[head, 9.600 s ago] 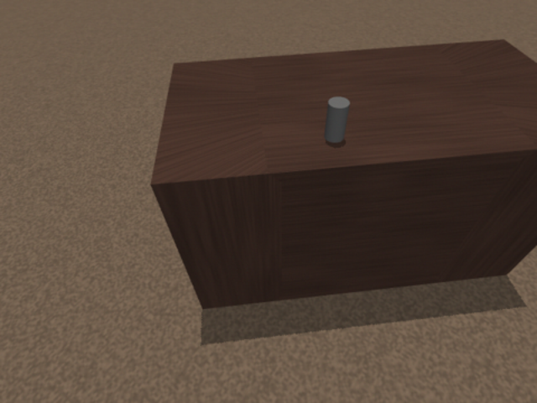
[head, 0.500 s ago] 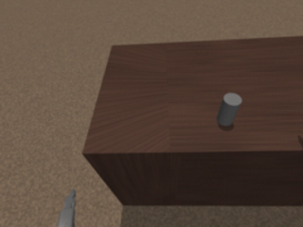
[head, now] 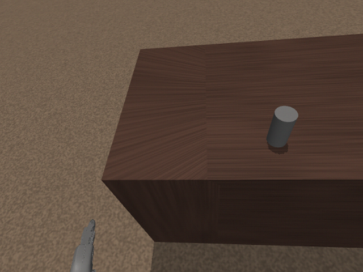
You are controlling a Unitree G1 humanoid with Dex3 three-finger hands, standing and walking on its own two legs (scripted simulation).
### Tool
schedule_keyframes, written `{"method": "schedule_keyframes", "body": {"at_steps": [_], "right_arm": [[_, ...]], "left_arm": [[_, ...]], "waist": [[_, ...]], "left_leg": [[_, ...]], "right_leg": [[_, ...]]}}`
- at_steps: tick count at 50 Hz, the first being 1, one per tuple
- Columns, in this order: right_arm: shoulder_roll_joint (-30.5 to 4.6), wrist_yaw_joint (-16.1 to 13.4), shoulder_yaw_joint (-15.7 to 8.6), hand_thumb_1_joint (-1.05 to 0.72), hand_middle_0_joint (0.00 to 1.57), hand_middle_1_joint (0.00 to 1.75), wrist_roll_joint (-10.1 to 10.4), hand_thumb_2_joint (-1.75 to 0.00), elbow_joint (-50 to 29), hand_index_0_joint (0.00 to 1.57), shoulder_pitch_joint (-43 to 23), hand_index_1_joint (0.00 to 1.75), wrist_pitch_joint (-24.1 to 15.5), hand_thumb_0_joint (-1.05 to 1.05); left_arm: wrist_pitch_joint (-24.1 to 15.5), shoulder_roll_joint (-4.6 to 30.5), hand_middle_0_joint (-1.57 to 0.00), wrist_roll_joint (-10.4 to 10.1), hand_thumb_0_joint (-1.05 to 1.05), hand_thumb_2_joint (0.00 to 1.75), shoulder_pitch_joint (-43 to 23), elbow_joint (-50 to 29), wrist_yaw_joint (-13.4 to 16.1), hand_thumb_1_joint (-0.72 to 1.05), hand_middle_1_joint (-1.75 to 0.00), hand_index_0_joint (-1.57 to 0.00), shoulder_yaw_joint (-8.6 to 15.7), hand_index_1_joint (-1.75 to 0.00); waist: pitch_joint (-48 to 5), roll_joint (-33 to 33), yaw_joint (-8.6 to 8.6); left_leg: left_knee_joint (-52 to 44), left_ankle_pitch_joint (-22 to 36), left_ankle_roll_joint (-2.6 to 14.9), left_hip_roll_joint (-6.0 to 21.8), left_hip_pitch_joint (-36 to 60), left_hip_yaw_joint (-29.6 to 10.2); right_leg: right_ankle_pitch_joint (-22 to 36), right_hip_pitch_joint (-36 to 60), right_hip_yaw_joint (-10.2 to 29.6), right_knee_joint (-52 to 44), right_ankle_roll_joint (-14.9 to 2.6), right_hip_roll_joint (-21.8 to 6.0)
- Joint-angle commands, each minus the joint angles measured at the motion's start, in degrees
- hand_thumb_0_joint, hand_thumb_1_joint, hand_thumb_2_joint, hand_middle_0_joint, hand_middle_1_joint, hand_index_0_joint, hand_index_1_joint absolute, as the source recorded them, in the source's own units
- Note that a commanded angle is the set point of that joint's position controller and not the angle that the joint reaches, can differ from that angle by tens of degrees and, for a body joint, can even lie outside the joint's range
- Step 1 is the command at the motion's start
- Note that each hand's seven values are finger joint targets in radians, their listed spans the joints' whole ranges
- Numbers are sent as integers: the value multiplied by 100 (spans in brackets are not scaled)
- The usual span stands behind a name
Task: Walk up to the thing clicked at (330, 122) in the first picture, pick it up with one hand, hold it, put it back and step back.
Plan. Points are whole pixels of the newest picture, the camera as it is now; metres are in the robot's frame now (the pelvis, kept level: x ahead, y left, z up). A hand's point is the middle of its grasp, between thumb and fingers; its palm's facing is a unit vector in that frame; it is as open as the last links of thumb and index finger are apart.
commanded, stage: go down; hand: right
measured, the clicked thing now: (281, 127) +0.49 -0.19 +0.00
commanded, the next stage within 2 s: approach in 1.28 s
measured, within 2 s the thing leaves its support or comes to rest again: neither
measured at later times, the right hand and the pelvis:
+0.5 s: hand out of the picture +0.40 -0.38 +0.13, palm faces +0.14 +0.99 +0.01, open 17.6 cm; pelvis -0.01 +0.00 -0.01, yaw +0 degrees
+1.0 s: hand out of the picture +0.41 -0.38 +0.13, palm faces +0.15 +0.99 +0.02, open 17.5 cm; pelvis +0.00 +0.00 -0.02, yaw +1 degrees
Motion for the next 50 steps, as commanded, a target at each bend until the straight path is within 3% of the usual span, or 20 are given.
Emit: {"method": "schedule_keyframes", "body": {"at_steps": [1,3,7,10,11,17,21,22,24,28,31,34,38,39,41,42,43,45,47,50], "right_arm": [[-2305,-11,-432,57,5,5,184,-5,-1260,5,-2147,5,-411,0],[-2506,-28,-527,56,5,5,122,-4,-1375,5,-2306,5,-430,0],[-2430,-56,-489,55,5,5,72,-5,-822,5,-2072,5,-370,0],[-2732,-69,-584,60,4,5,-9,-5,-1078,5,-2388,5,-360,0],[-2654,-69,-553,56,5,5,-30,-5,-739,5,-2192,5,-326,0],[-2707,-57,-521,57,5,5,-92,-5,-707,5,-2391,5,-309,0],[-2733,-32,-441,58,5,5,-108,-5,-774,5,-2616,5,-304,0],[-2790,-28,-441,57,5,5,-153,-5,-677,5,-2578,5,-304,0],[-2739,7,-405,55,5,5,-139,-5,-732,5,-2722,5,-315,0],[-2821,40,-447,56,5,5,-136,-5,-653,5,-2701,5,-281,0],[-2781,47,-457,53,5,5,-127,-5,-780,5,-2693,5,-290,0],[-3095,-4,-675,52,6,5,-133,-5,-1316,5,-2999,5,-315,0],[-2876,-76,-634,51,6,5,-177,-6,-608,5,-2590,5,-191,0],[-2826,-92,-594,52,6,5,-210,-5,-441,6,-2554,5,-194,0],[-3056,-129,-648,51,6,5,-302,-5,-788,5,-2901,5,-210,0],[-2814,-121,-517,54,5,5,-285,-5,-398,5,-2763,5,-161,0],[-2759,-119,-478,55,5,5,-305,-6,-370,5,-2692,5,-155,0],[-2789,-82,-481,54,5,5,-278,-6,-379,5,-2658,5,-166,0],[-3085,-44,-662,55,5,5,-283,-6,-560,5,-2593,5,-136,0],[-2748,9,-467,54,5,5,-238,-5,-488,5,-2563,5,-98,0]], "left_arm": [[-317,1038,-5,-31,0,6,-475,-1113,29,-56,-5,-5,404,-6],[-298,1021,-5,-24,0,6,-287,-1133,43,-56,-5,-5,341,-6],[-290,1070,-5,-17,0,6,-347,-1115,43,-55,-5,-5,364,-6],[-259,1088,-5,7,0,6,-114,-1045,43,-56,-5,-5,371,-6],[-290,992,-5,-3,0,6,-359,-1486,32,-56,-5,-5,186,-6],[-282,1131,-5,-4,0,6,74,-1425,25,-56,-5,-5,413,-6],[-323,955,-5,-16,0,6,8,-1595,-3,-55,-5,-5,221,-5],[-323,1057,-5,-5,0,6,107,-1457,3,-55,-5,-5,399,-5],[-323,923,-5,2,0,6,67,-1568,-28,-55,-5,-5,196,-5],[-344,1062,-5,28,0,6,252,-1607,-27,-56,-5,-4,315,-6],[-335,1104,-5,38,0,6,229,-1632,-53,-56,-5,-5,354,-6],[-291,1228,-5,41,0,7,398,-1515,-47,-57,-5,-5,481,-6],[-242,1174,-5,38,0,6,350,-1226,-37,-56,-5,-4,471,-6],[-251,998,-5,17,0,6,38,-1513,-66,-56,-5,-5,254,-6],[-233,1136,-5,33,0,6,56,-1680,-31,-56,-5,-5,410,-6],[-257,922,-5,28,0,6,-175,-2097,-58,-56,-5,-5,111,-5],[-242,881,-5,10,0,6,-37,-2021,-73,-56,-5,-5,106,-5],[-229,897,-5,4,0,5,261,-2083,-78,-55,-5,-5,128,-5],[-197,1199,-5,27,0,5,797,-2066,-64,-55,-5,-5,470,-5],[-205,1084,-5,-3,0,6,789,-1964,-106,-55,-5,-5,426,-5]], "waist": [[-1847,-1051,-7],[-2206,-1275,-47],[-1917,-1104,-41],[-2183,-1302,-86],[-1987,-1062,-57],[-1976,-1006,78],[-1740,-1054,93],[-1775,-1218,150],[-1832,-1264,101],[-2148,-1376,172],[-2324,-1558,108],[-2914,-1796,19],[-2233,-1360,46],[-1980,-1176,23],[-2281,-1283,-18],[-1858,-948,27],[-1809,-891,1],[-1904,-959,65],[-2291,-1126,139],[-2046,-1120,213]], "left_leg": [[-101,1336,287,-200,748,34],[-63,1340,295,-197,842,13],[-28,1138,294,-201,740,24],[41,1216,313,-199,775,8],[14,1196,299,-192,829,16],[80,1158,278,-186,658,-8],[110,917,281,-194,457,-1],[137,976,295,-185,388,-15],[205,905,310,-219,248,30],[282,1126,309,-229,166,25],[350,1171,330,-252,112,42],[415,1515,335,-239,357,17],[411,1473,345,-239,375,41],[375,1307,335,-250,299,53],[354,1166,339,-231,490,23],[279,1003,323,-237,472,37],[296,942,320,-230,520,25],[324,1082,305,-244,485,33],[345,1282,299,-232,553,10],[384,1389,293,-228,333,-9]], "right_leg": [[2309,847,-1,-348,-69,105],[2372,1015,-14,-314,-57,117],[2006,683,-15,-283,-78,124],[2147,654,-13,-232,-60,127],[2022,537,-37,-216,-83,132],[1721,451,-51,-154,-130,163],[1363,282,-52,-166,-141,154],[1452,337,-52,-139,-121,153],[1608,401,-6,-109,-88,113],[2095,622,8,69,-57,104],[2510,751,44,144,-12,71],[3063,1104,43,243,17,84],[2791,505,28,201,-21,101],[2537,269,34,183,-59,99],[2163,307,6,91,-82,100],[1811,11,-10,55,-111,108],[1599,-93,-23,11,-120,123],[1729,70,-34,37,-115,114],[1979,352,-45,93,-108,141],[2106,396,-55,186,-122,155]]}}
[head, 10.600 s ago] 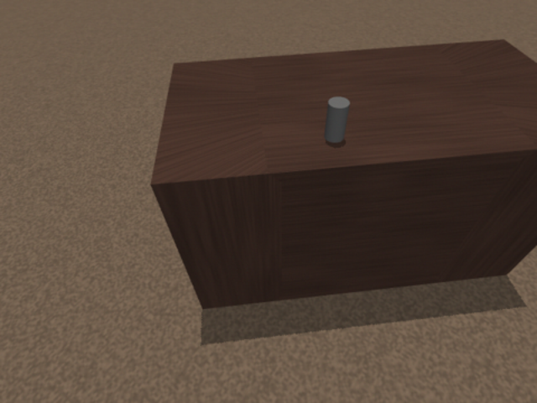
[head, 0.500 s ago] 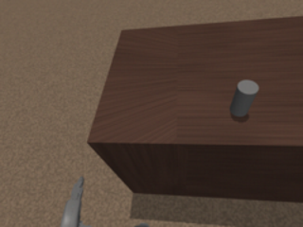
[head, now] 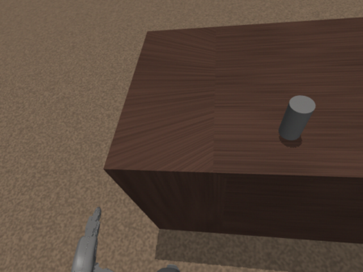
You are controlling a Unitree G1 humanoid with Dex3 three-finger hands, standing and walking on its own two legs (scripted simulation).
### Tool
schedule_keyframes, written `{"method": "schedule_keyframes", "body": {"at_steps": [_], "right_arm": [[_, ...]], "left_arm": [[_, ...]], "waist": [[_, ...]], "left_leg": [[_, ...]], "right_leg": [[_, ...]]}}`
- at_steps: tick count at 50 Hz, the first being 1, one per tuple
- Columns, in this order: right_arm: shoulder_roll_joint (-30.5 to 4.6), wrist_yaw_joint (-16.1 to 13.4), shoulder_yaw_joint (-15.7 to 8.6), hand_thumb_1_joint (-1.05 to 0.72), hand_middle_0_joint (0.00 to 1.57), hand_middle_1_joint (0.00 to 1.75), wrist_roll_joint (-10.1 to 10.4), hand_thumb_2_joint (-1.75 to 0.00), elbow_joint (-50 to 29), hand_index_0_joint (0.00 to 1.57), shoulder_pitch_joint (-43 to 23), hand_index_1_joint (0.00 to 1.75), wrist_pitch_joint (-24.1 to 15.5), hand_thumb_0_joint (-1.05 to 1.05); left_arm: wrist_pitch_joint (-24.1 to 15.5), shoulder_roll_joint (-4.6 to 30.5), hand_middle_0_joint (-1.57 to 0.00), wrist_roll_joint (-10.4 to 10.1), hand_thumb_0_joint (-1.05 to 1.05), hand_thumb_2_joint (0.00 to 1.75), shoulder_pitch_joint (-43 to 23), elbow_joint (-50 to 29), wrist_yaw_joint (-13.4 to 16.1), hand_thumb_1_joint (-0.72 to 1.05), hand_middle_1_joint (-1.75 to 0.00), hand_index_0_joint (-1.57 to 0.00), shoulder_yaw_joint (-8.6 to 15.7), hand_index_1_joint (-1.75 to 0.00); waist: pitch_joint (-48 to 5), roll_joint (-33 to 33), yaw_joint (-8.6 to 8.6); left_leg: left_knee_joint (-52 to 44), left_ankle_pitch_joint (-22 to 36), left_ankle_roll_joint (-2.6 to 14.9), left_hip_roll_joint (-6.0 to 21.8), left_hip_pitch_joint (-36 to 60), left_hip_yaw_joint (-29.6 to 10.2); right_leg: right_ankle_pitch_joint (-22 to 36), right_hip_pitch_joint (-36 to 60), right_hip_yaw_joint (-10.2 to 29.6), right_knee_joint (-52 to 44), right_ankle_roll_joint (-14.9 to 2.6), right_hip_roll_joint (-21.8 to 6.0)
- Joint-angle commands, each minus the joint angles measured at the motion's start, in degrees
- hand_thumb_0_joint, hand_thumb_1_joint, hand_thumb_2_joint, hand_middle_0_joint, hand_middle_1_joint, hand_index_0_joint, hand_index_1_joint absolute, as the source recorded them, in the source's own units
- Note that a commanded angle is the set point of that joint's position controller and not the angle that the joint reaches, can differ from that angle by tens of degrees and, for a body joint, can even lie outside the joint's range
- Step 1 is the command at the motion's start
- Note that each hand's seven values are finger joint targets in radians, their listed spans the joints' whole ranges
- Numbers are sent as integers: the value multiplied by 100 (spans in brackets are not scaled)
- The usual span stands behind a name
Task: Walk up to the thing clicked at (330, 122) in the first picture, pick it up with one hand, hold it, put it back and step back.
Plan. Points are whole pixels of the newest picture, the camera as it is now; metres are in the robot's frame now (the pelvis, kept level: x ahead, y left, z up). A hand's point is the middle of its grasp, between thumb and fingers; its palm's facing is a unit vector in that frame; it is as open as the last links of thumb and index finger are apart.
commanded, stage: go down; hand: right
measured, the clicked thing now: (295, 119) +0.48 -0.19 +0.02
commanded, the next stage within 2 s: approach in 0.28 s
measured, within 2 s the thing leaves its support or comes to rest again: neither
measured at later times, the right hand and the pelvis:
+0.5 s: hand out of the picture +0.40 -0.38 +0.14, palm faces +0.16 +0.99 +0.02, open 17.5 cm; pelvis +0.00 +0.00 +0.00, yaw +0 degrees
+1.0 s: hand (326, 128) +0.46 -0.25 +0.02, palm faces +0.06 +0.99 +0.08, open 17.5 cm; pelvis -0.02 +0.00 -0.04, yaw +1 degrees
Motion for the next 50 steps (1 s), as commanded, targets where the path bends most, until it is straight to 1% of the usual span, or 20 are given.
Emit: {"method": "schedule_keyframes", "body": {"at_steps": [1,6,10,12,14,15,16,18,21,25,31,34,36,38,41,43,46,47,48,50], "right_arm": [[-2046,61,-156,55,5,5,242,-5,-1407,5,-1853,5,-366,0],[-2318,55,-329,55,6,5,244,-4,-1699,6,-2019,5,-534,0],[-2184,37,-229,52,6,5,223,-5,-1713,6,-2064,5,-466,0],[-2368,24,-362,51,6,5,238,-5,-1552,6,-1872,5,-386,0],[-2301,15,-298,51,6,5,226,-5,-1512,6,-1955,5,-369,0],[-2208,-3,-260,51,6,5,213,-5,-1329,6,-1945,5,-356,0],[-2159,-12,-240,52,6,5,164,-5,-1160,6,-1779,5,-324,0],[-2063,-7,-198,56,5,6,165,-6,-846,5,-1540,6,-327,0],[-2312,24,-337,53,5,4,167,-5,-1085,5,-1519,4,-392,0],[-1917,124,-110,52,6,4,277,-4,-1043,5,-1594,4,-437,0],[-955,72,435,52,5,5,321,-6,-1058,5,-1892,5,-737,0],[-954,-51,456,49,6,4,339,-6,-1731,5,-2207,4,-994,0],[-733,-183,438,49,5,4,375,-6,-1633,5,-1979,4,-1059,0],[-493,-368,426,50,5,4,431,-6,-1434,5,-1822,4,-1146,0],[-485,-741,387,52,5,5,221,-6,-1536,5,-2148,5,-1376,0],[-179,-955,463,52,4,5,103,-7,-984,4,-1818,5,-1472,0],[-711,-1318,133,58,4,5,-121,-5,-1694,4,-2348,5,-1696,0],[-596,-1405,150,58,4,5,-107,-5,-1952,4,-2497,5,-1743,0],[-446,-1499,121,60,3,5,-185,-6,-1421,4,-2025,5,-1684,0],[392,-1596,535,61,3,5,-187,-5,-1179,3,-1947,5,-1658,0]], "left_arm": [[-280,1075,-5,-53,0,6,206,-696,77,-55,-5,-5,651,-5],[-309,843,-5,-35,0,7,-86,-569,59,-57,-5,-4,367,-6],[-308,949,-5,-23,0,6,-376,-817,99,-56,-5,-4,371,-6],[-237,1221,-5,-16,0,6,51,-318,144,-55,-5,-5,681,-5],[-213,1118,-5,-17,0,5,124,-292,121,-55,-5,-5,576,-5],[-300,1189,-5,-51,0,5,-547,-1059,135,-55,-5,-5,607,-5],[-250,1035,-5,-16,0,5,9,-477,130,-55,-5,-5,564,-5],[-276,923,-5,-52,0,5,-72,-753,98,-55,-5,-5,439,-5],[-300,911,-6,-69,0,4,-35,-1192,87,-55,-5,-5,395,-5],[-277,819,-5,-33,0,4,475,-760,22,-55,-5,-5,397,-5],[-468,865,-6,52,0,5,-275,-782,-17,-56,-5,-5,439,-6],[-486,1145,-6,73,0,4,-238,-1039,-7,-55,-5,-6,670,-5],[-326,890,-6,98,0,5,498,-466,-62,-55,-6,-5,516,-6],[-306,1180,-6,99,0,4,145,-892,-84,-54,-6,-6,819,-6],[-256,982,-6,135,0,4,16,-1314,-158,-55,-5,-6,723,-5],[-121,701,-6,170,0,4,535,-1089,-273,-54,-6,-6,598,-6],[-80,937,-6,216,0,4,364,-1943,-310,-56,-6,-6,938,-5],[-73,1052,-6,206,0,4,167,-2447,-323,-55,-6,-6,1058,-5],[31,985,-6,244,0,3,807,-1851,-365,-54,-6,-7,1142,-5],[76,765,-6,219,0,4,573,-2182,-467,-54,-6,-6,988,-5]], "waist": [[-2166,-1102,-29],[-2392,-1630,-257],[-2547,-1675,-183],[-2351,-1557,-142],[-2200,-1347,-105],[-2095,-1111,-69],[-1923,-1082,-91],[-1546,-646,-100],[-1953,-764,-182],[-1895,-1105,-31],[-1841,-1145,147],[-2798,-1482,170],[-2683,-1486,164],[-2713,-1088,282],[-2599,-1200,191],[-2091,-1109,217],[-3057,-1363,163],[-3186,-1319,202],[-2936,-1395,125],[-2851,-1320,280]], "left_leg": [[-192,1648,318,-177,1071,19],[-87,1480,367,-187,893,39],[-139,1546,371,-209,1006,30],[-167,1508,368,-202,1030,48],[-210,1448,356,-203,1061,67],[-231,1349,355,-200,1055,63],[-254,1369,338,-164,1130,35],[-300,1051,295,-139,1225,2],[-266,1070,283,-125,1385,-42],[-55,1468,322,-186,844,29],[181,794,331,-175,136,-11],[395,1000,328,-202,77,26],[479,1129,308,-249,-58,101],[546,1208,297,-232,-80,108],[728,1180,334,-223,-226,54],[786,998,339,-236,-367,55],[982,1270,332,-195,81,-38],[976,1322,321,-189,175,-54],[1055,1362,327,-197,144,-49],[1077,1300,327,-235,-121,9]], "right_leg": [[2537,1299,-34,-500,-94,176],[2959,1444,8,-392,-19,127],[3164,1638,14,-422,13,113],[2893,1487,3,-487,-12,139],[2656,1304,9,-552,-42,148],[2450,1190,11,-555,-64,143],[2157,1027,-45,-554,-104,188],[1515,528,-56,-607,-187,216],[1560,677,-84,-617,-178,218],[2349,963,-31,-402,-91,182],[1436,561,9,-187,-114,156],[2080,1179,86,-43,-58,113],[2781,1286,131,47,-8,104],[2845,1087,153,181,-8,86],[2747,712,69,331,6,93],[2342,273,20,359,4,120],[2157,329,-72,522,-28,177],[2091,328,-96,570,-45,189],[2165,230,-121,607,-33,212],[2317,206,-75,680,-28,158]]}}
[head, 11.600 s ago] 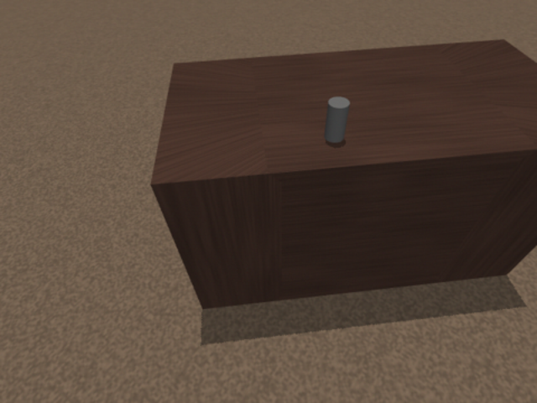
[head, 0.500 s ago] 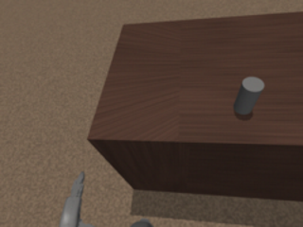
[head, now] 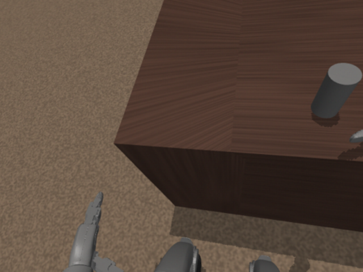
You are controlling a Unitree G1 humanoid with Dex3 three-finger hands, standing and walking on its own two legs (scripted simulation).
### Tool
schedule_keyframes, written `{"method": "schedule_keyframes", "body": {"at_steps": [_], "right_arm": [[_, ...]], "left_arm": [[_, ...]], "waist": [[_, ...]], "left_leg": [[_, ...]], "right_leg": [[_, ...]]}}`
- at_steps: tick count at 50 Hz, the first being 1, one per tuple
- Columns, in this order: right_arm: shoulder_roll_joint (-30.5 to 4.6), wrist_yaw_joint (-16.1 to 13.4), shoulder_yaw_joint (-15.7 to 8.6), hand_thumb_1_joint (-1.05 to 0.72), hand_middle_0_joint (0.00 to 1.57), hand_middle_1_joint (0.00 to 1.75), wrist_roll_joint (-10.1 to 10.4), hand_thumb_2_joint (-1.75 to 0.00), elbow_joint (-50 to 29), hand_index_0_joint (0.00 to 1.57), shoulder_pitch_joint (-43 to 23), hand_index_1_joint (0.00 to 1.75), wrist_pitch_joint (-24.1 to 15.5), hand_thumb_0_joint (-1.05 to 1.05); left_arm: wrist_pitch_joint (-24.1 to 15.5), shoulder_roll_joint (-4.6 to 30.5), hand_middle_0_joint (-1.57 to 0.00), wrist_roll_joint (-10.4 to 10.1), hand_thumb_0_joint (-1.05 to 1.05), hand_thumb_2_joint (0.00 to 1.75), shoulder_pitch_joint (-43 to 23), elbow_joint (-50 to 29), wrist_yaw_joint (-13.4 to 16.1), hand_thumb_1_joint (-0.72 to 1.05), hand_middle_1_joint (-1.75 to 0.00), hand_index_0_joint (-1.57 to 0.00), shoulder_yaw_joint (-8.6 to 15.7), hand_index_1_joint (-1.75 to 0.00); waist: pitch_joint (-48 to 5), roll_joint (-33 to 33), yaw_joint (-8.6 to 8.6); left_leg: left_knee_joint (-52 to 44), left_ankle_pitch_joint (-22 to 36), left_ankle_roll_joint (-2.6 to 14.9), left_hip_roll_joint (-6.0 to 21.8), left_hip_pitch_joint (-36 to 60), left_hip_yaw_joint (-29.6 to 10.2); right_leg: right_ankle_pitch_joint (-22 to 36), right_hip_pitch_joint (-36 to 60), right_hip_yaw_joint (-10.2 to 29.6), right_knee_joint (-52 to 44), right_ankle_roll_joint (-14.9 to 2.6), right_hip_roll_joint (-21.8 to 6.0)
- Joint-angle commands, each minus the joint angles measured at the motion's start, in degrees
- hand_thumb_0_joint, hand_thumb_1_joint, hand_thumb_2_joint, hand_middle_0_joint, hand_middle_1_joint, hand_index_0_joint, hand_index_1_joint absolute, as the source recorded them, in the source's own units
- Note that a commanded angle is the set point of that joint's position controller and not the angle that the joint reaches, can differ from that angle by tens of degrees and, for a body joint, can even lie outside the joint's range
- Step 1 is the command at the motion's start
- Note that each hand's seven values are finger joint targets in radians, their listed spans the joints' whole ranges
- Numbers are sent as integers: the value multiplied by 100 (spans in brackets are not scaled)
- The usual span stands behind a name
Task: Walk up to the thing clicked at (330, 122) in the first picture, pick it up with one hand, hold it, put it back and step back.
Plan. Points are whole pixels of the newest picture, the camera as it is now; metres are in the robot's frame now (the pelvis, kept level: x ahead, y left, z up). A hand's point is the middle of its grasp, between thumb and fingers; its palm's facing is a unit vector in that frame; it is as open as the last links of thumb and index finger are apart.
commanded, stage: close in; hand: right
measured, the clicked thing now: (333, 92) +0.50 -0.20 +0.05
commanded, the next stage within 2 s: rest palm in 0.38 s
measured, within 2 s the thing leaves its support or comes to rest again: leaves its support in 1.76 s
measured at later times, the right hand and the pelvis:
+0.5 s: hand (344, 100) +0.48 -0.22 +0.06, palm faces +0.11 +0.99 +0.03, open 17.5 cm; pelvis +0.00 +0.00 -0.01, yaw +0 degrees
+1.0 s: hand (339, 86) +0.50 -0.21 +0.07, palm faces +0.13 +0.99 +0.03, open 16.3 cm; pelvis +0.00 +0.01 +0.00, yaw +0 degrees
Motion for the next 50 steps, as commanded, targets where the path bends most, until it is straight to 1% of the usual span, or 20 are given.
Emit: {"method": "schedule_keyframes", "body": {"at_steps": [1,3,6,7,9,12,15,17,21,23,27,30,31,32,35,39,41,46,49,50], "right_arm": [[-1406,-380,21,59,3,5,-15,-5,-1183,4,-2200,5,-432,0],[-1535,-499,21,60,4,5,-112,-4,-1887,4,-2689,5,-483,0],[-661,-533,466,61,3,5,-114,-5,-803,3,-1846,5,-297,0],[-1015,-591,329,60,3,5,-155,-5,-1188,4,-2009,5,-310,0],[-1424,-713,169,59,3,5,-219,-5,-1954,4,-2675,5,-309,0],[-1080,-836,73,57,3,5,-105,-5,-926,4,-1641,5,-110,0],[-1116,-963,106,52,5,5,-181,-5,-1538,5,-2200,5,-235,0],[-630,-964,393,52,5,5,-203,-4,-1303,5,-2105,5,-262,0],[-474,-1000,594,53,5,5,-238,-4,-1918,4,-2605,5,-304,0],[-378,-1044,708,53,4,5,-227,-4,-2150,4,-2649,5,-259,0],[-498,-1183,616,49,6,4,-240,-5,-2517,5,-2677,4,-133,0],[-169,-1337,636,49,9,2,-207,-1,-2077,8,-2237,2,-38,0],[-178,-1383,563,50,9,2,-229,0,-1556,8,-1862,2,-2,0],[-110,-1418,569,54,10,1,-230,0,-1621,10,-1900,2,-29,0],[-396,-1456,399,54,23,5,-360,0,-1521,22,-2140,5,-215,0],[-601,-1373,323,57,23,8,-388,0,-1910,22,-2680,8,-428,0],[-541,-1295,529,53,27,13,-407,-3,-2105,26,-2991,13,-405,0],[-619,-1320,532,48,43,26,-434,-12,-1859,43,-3230,27,-175,0],[-26,-1311,779,48,53,31,-362,-12,-1144,52,-2940,31,-110,0],[-223,-1324,678,48,55,33,-404,-14,-920,55,-2727,33,-109,0]], "left_arm": [[-133,890,-6,-36,0,4,162,-1280,-44,-55,-6,-6,642,-5],[-129,822,-5,-26,0,5,-59,-1496,-55,-55,-5,-6,569,-5],[-59,740,-6,-80,0,4,273,-1225,-127,-54,-6,-6,531,-5],[-20,755,-6,-100,0,4,377,-1302,-142,-54,-6,-6,494,-5],[-28,1021,-5,-131,0,4,38,-2179,-105,-55,-5,-6,703,-5],[164,1113,-6,-172,0,3,1152,-1213,-169,-54,-6,-6,983,-5],[134,812,-5,-178,0,4,593,-1888,-212,-54,-5,-6,681,-5],[150,593,-5,-178,0,4,544,-1826,-267,-54,-5,-6,504,-5],[105,839,-5,-151,0,3,532,-1972,-236,-53,-5,-6,863,-5],[124,825,-5,-146,0,4,622,-2005,-247,-54,-5,-5,776,-5],[184,960,-5,-176,0,10,791,-1939,-231,-61,-4,-3,984,-6],[249,864,-5,-205,0,10,725,-2003,-257,-61,-3,-2,838,-6],[315,896,-5,-206,0,10,1116,-1422,-265,-61,-4,-2,998,-6],[292,845,-5,-224,0,10,662,-1899,-286,-61,-4,-2,859,-6],[294,731,-5,-149,0,6,591,-1696,-310,-57,-4,-4,816,-5],[264,532,-5,-122,0,6,521,-2096,-342,-56,-5,-4,571,-5],[273,679,-5,-132,0,6,719,-2178,-303,-57,-5,-4,736,-5],[290,934,-5,-138,0,6,687,-1939,-272,-57,-5,-4,975,-5],[244,810,-5,-135,0,6,618,-1627,-281,-57,-5,-4,854,-5],[268,759,-5,-122,0,7,701,-1388,-296,-58,-5,-4,736,-5]], "waist": [[-2968,-1507,-187],[-3529,-1854,-364],[-2451,-1152,-150],[-2790,-1280,-298],[-3561,-1132,-253],[-2261,-768,-213],[-2392,-694,-215],[-1858,-518,-212],[-2690,-1055,-134],[-2948,-1368,-219],[-3521,-1408,-221],[-2795,-966,-328],[-2266,-871,-285],[-2247,-666,-314],[-1817,-660,-283],[-2656,-728,-240],[-3233,-1081,-110],[-3246,-1420,-28],[-2449,-1074,93],[-2233,-922,-28]], "left_leg": [[-273,1610,307,-181,1447,88],[-166,1659,338,-143,1551,35],[-267,1226,321,-192,1292,143],[-287,1305,310,-173,1503,105],[-313,1485,258,-149,2084,24],[-445,1213,246,-180,1747,92],[-433,1165,234,-141,1886,0],[-458,761,236,-133,1600,-44],[-329,1091,281,-118,1539,-66],[-262,1288,309,-139,1517,35],[-254,1854,287,-164,1829,115],[-377,1609,288,-188,1819,169],[-399,1496,282,-191,1653,193],[-442,1391,272,-182,1672,152],[-361,1144,282,-154,1441,71],[-326,1345,247,-103,2006,-58],[-270,1633,259,-116,2005,-21],[-214,1795,276,-151,1526,64],[-286,1446,285,-169,1181,105],[-318,1346,282,-178,1221,125]], "right_leg": [[2472,1599,-65,-573,-81,185],[2460,1721,-114,-533,-51,165],[1856,1124,-50,-654,-100,135],[1905,1248,-84,-668,-99,149],[1898,1391,-133,-627,-136,167],[1590,977,-135,-764,-175,225],[1469,879,-177,-709,-202,208],[1049,555,-185,-711,-236,214],[1395,1264,-186,-669,-180,186],[1713,1607,-165,-723,-105,184],[2567,2138,-147,-660,-67,177],[2293,1723,-139,-838,-77,201],[2141,1503,-140,-879,-91,200],[1975,1358,-139,-893,-124,194],[1602,911,-167,-827,-164,181],[1594,1023,-218,-700,-202,221],[1906,1565,-209,-667,-165,222],[2512,1904,-121,-620,-84,170],[2067,1451,-103,-619,-112,151],[1940,1237,-96,-658,-122,167]]}}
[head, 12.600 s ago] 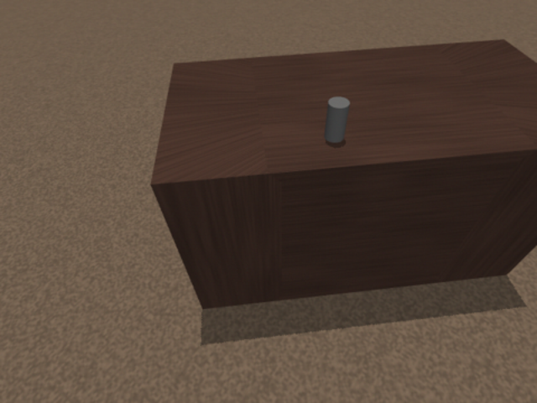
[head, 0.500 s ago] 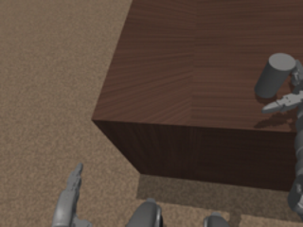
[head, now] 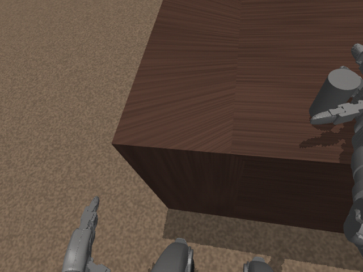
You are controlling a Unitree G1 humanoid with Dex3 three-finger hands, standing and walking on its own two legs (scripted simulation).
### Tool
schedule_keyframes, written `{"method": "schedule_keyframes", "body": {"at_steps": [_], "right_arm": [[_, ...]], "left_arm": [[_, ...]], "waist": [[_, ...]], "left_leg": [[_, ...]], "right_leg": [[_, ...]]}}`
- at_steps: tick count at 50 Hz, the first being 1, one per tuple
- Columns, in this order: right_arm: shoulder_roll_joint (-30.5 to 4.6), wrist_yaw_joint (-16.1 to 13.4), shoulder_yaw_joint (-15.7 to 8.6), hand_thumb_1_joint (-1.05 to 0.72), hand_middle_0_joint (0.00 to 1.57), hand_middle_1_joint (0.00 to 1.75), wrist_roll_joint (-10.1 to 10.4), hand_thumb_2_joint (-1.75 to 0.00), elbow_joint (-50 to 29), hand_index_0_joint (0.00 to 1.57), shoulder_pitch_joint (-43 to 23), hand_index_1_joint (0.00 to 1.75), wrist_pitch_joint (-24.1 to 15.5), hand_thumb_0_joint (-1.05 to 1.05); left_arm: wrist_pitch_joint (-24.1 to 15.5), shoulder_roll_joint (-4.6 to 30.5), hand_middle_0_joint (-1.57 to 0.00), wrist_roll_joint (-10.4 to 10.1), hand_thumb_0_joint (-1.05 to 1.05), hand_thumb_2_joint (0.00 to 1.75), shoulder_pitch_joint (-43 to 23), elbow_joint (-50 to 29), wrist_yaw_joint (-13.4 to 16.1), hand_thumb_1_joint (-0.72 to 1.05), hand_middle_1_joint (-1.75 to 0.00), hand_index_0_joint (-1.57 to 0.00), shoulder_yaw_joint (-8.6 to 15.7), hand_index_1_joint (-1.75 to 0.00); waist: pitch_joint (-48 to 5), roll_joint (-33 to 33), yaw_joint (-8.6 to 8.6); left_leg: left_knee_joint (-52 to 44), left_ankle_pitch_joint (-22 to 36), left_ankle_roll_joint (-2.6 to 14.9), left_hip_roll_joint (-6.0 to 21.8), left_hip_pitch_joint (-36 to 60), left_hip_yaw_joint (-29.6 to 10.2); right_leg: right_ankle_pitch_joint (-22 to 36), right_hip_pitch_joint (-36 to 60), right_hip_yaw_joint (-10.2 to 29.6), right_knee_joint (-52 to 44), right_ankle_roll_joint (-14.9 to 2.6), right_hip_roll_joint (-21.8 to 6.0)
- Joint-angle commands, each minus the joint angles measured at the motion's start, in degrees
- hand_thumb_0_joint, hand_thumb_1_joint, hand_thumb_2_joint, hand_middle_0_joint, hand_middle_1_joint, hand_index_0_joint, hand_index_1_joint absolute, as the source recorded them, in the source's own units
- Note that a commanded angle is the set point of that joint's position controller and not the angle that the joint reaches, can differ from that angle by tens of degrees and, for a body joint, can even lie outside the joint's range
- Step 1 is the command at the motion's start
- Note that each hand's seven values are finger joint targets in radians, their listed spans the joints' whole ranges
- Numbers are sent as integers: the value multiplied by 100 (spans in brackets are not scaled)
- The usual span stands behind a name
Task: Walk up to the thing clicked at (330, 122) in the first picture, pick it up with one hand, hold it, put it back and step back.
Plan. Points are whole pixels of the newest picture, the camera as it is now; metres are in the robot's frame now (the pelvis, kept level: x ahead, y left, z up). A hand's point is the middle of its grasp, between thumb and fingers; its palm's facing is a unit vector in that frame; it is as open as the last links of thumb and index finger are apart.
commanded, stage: close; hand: right
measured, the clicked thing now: (331, 97) +0.50 -0.20 +0.06
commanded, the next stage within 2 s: settle in 0.48 s
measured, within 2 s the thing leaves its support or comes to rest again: leaves its support in 0.76 s
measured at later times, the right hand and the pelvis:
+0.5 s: hand (334, 96) +0.49 -0.21 +0.07, palm faces +0.11 +0.99 +0.02, open 7.9 cm; pelvis +0.00 +0.00 +0.00, yaw +0 degrees
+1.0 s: hand (342, 79) +0.50 -0.20 +0.11, palm faces +0.13 +0.99 -0.01, open 7.8 cm; pelvis +0.00 +0.00 +0.01, yaw +0 degrees
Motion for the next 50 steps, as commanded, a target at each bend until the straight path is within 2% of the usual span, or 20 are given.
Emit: {"method": "schedule_keyframes", "body": {"at_steps": [1,4,6,8,12,15,18,19,21,24,28,32,34,36,38,40,41,44,46,50], "right_arm": [[-1260,15,-41,48,56,35,-34,-16,-685,56,-2241,35,-392,0],[-1825,-28,-384,45,65,42,-50,-20,-1206,65,-2370,42,-442,0],[-1482,7,-280,41,73,50,13,-28,-889,73,-1876,50,-383,0],[-1570,30,-367,35,80,58,45,-35,-1373,80,-2059,58,-422,0],[-798,92,26,25,91,68,101,-43,-612,91,-1762,68,-422,0],[-1601,23,-341,14,96,74,26,-51,-1389,96,-2542,75,-621,0],[-1071,76,5,-1,102,86,-2,-66,-890,102,-2210,86,-622,0],[-1119,88,16,-4,104,88,-5,-68,-1100,104,-2225,88,-625,0],[-1777,56,-205,-16,113,97,-65,-77,-2091,113,-2793,97,-629,0],[-1161,-2,-47,-25,124,107,41,-85,-1155,124,-2306,107,-400,0],[-1326,-115,-99,-37,133,121,-27,-100,-1079,132,-2559,121,-456,0],[-1330,-54,-91,-41,125,126,-32,-115,-909,127,-2279,126,-585,0],[-1745,-14,-220,-44,126,130,-31,-119,-1583,127,-2672,130,-628,0],[-1532,6,-115,-41,128,132,15,-121,-1502,129,-2655,132,-558,0],[-1424,-52,-134,-39,130,134,95,-122,-1463,132,-2726,134,-504,0],[-2022,-172,-381,-39,132,136,76,-123,-2325,134,-3359,136,-534,0],[-2014,-225,-366,-38,132,138,24,-125,-2130,134,-3283,138,-496,0],[-853,-171,215,-36,130,136,46,-124,-922,133,-2340,136,-298,0],[-1607,-177,-52,-41,133,138,-36,-125,-1793,135,-3054,138,-350,0],[-1004,-13,166,-34,131,138,111,-126,-928,134,-2423,138,-75,0]], "left_arm": [[-329,877,-5,-45,0,6,-39,-790,88,-57,-5,-4,555,-5],[-286,1041,-4,-46,0,6,-66,-1239,96,-56,-5,-4,661,-5],[-181,915,-4,-74,0,5,397,-813,40,-55,-5,-4,627,-5],[-206,916,-4,-105,0,5,99,-1346,36,-55,-5,-4,604,-4],[-207,608,-5,-96,0,5,92,-695,15,-55,-5,-5,431,-5],[-307,869,-5,-56,0,5,-290,-1194,97,-55,-5,-5,588,-5],[-268,617,-5,-28,0,4,515,-501,58,-54,-5,-5,454,-5],[-281,591,-5,-29,0,4,400,-756,36,-55,-5,-5,340,-5],[-277,946,-5,-23,0,5,149,-1204,75,-55,-5,-5,637,-5],[-187,850,-4,-14,0,4,529,-510,49,-54,-5,-5,633,-5],[-275,936,-5,-26,0,4,-401,-960,93,-54,-5,-5,633,-5],[-263,747,-6,-28,0,6,6,-812,63,-57,-5,-6,374,-6],[-261,862,-6,-44,0,6,8,-1145,90,-56,-5,-6,458,-6],[-206,709,-6,-18,0,5,311,-736,81,-55,-6,-6,350,-6],[-201,741,-6,-39,0,5,186,-485,80,-56,-6,-6,443,-6],[-267,1063,-6,-59,0,5,-263,-917,155,-55,-6,-6,720,-6],[-243,1044,-6,-33,0,5,-189,-727,161,-55,-6,-6,717,-6],[-207,696,-6,-61,0,5,85,-186,104,-54,-6,-6,420,-6],[-281,883,-6,-107,0,5,-622,-1024,159,-55,-5,-6,500,-5],[-242,829,-6,-130,0,5,50,-263,132,-54,-6,-6,547,-5]], "waist": [[-2481,-677,12],[-3277,-828,-181],[-2887,-874,-204],[-3351,-820,-160],[-1925,-421,18],[-2647,-619,28],[-2377,-889,189],[-2714,-973,105],[-3802,-1382,-10],[-2789,-1253,122],[-2603,-816,37],[-2747,-798,-108],[-3420,-1086,-94],[-3147,-1356,-71],[-2809,-1187,-76],[-3393,-1283,-126],[-3170,-1319,-143],[-2038,-844,-12],[-3016,-904,-133],[-2452,-663,-78]], "left_leg": [[-539,1587,238,-189,1526,114],[-542,1867,230,-184,2210,93],[-553,1922,245,-204,2121,137],[-533,2287,240,-187,2461,116],[-596,1764,228,-190,1746,74],[-599,1731,215,-160,1800,-29],[-541,1810,236,-186,1528,25],[-515,1941,231,-183,1679,33],[-441,2306,235,-182,1972,47],[-522,1993,246,-224,1502,149],[-615,1531,240,-197,1652,117],[-615,1501,257,-239,1827,167],[-596,1840,253,-245,2035,171],[-586,1926,267,-234,1842,145],[-645,1770,260,-227,1761,144],[-714,1888,255,-212,2053,102],[-735,1836,259,-205,1999,80],[-908,1411,261,-254,1656,167],[-920,1677,234,-219,2096,93],[-1026,1752,202,-212,2108,154]], "right_leg": [[2012,1206,-99,-744,-186,148],[2242,1472,-155,-810,-162,172],[2359,1463,-155,-907,-139,206],[2649,1640,-172,-863,-134,186],[1962,883,-182,-855,-218,182],[1937,1225,-185,-727,-249,150],[2107,1362,-180,-706,-208,179],[2279,1488,-187,-693,-195,199],[2888,2241,-179,-675,-134,179],[2901,1963,-104,-759,-88,163],[1880,1307,-126,-846,-191,150],[1973,1458,-102,-945,-155,163],[2449,2002,-96,-928,-117,152],[2685,2098,-135,-907,-85,157],[2431,1865,-124,-976,-108,179],[2424,2200,-156,-994,-127,168],[2295,2072,-194,-1002,-137,186],[1935,1670,-130,-1221,-156,163],[2082,2066,-168,-1170,-174,150],[2081,1968,-165,-1295,-187,196]]}}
